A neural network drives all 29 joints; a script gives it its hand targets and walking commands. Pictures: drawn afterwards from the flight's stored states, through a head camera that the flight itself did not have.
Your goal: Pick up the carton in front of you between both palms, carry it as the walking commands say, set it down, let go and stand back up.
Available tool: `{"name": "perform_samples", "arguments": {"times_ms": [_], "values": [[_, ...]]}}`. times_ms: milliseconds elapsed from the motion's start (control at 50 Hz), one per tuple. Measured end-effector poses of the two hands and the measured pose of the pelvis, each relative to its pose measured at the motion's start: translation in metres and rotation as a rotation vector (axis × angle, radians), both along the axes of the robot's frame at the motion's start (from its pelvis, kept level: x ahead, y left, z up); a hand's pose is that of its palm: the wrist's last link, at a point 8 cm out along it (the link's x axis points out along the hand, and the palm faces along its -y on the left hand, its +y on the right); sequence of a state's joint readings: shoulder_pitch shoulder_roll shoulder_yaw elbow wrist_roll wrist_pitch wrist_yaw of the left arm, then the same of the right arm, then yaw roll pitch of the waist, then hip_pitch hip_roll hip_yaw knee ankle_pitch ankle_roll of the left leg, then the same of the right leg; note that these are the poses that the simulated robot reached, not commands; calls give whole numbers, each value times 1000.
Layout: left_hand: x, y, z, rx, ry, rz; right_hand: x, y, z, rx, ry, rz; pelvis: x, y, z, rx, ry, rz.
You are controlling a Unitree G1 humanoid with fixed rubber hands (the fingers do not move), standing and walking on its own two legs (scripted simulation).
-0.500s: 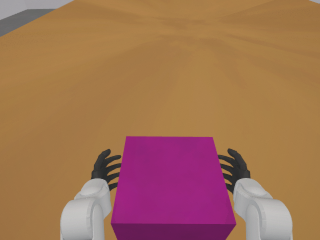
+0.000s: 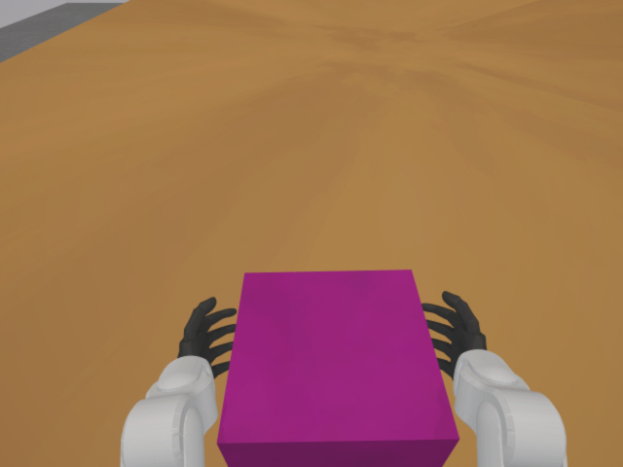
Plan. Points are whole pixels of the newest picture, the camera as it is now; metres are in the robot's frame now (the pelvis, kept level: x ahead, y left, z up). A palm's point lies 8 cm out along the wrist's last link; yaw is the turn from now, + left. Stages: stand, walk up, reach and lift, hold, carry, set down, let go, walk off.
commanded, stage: carry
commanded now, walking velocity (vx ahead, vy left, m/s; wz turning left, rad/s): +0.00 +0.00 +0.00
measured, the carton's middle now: (330, 395) +0.23 +0.00 +0.00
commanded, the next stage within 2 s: none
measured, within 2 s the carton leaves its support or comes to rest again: neither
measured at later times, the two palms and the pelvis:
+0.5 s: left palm (195, 382) +0.22 +0.16 +0.06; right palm (451, 377) +0.22 -0.13 +0.06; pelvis -0.03 +0.01 +0.00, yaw +0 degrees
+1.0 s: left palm (205, 374) +0.24 +0.16 +0.03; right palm (442, 372) +0.24 -0.14 +0.03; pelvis -0.04 +0.01 +0.00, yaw +0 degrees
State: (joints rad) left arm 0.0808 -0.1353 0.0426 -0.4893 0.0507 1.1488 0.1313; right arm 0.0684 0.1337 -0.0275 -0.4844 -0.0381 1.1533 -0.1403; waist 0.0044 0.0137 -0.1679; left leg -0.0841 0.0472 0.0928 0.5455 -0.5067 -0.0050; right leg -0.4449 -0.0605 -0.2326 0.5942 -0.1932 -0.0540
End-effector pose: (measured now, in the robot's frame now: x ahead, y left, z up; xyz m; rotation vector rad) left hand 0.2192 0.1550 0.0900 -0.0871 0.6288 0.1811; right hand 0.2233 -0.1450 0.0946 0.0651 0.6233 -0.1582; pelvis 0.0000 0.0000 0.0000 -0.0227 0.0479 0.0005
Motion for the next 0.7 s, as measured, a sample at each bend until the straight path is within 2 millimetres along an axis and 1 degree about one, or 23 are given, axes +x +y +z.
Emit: {"name": "perform_samples", "arguments": {"times_ms": [180, 300, 420, 560, 700], "values": [[-12, 3, -11, 12, 51, -19, -16, 3, -13, -7, 51, -2, -11, 6, 0, 4, -22, -2], [-15, 5, -17, 46, 71, -31, -18, 5, -21, -27, 72, 13, -21, 8, 2, 9, -40, -8], [-12, 6, -26, 59, 86, -45, -13, 8, -28, -55, 87, 34, -28, 9, 4, 13, -47, -6], [3, 9, -37, 83, 78, -60, 3, 12, -37, -90, 79, 63, -35, 10, 4, 19, -34, -2], [13, 9, -57, 116, 85, -82, 11, 12, -60, -104, 89, 72, -39, 12, 2, 18, -36, -3]]}}
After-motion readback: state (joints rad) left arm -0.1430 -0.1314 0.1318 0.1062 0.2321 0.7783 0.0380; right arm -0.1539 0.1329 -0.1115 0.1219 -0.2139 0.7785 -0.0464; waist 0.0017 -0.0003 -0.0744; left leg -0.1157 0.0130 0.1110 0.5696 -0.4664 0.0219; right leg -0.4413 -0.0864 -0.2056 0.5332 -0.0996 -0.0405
